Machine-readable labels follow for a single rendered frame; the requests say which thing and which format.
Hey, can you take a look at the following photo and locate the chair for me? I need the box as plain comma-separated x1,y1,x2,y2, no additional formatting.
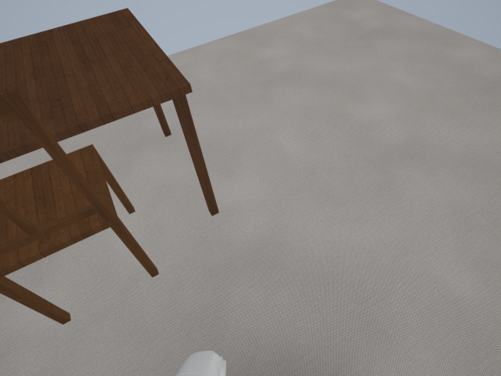
0,86,159,324

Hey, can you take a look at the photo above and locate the table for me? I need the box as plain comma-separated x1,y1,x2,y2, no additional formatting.
0,8,219,216

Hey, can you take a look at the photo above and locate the robot left thigh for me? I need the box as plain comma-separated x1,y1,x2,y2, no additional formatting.
175,351,226,376

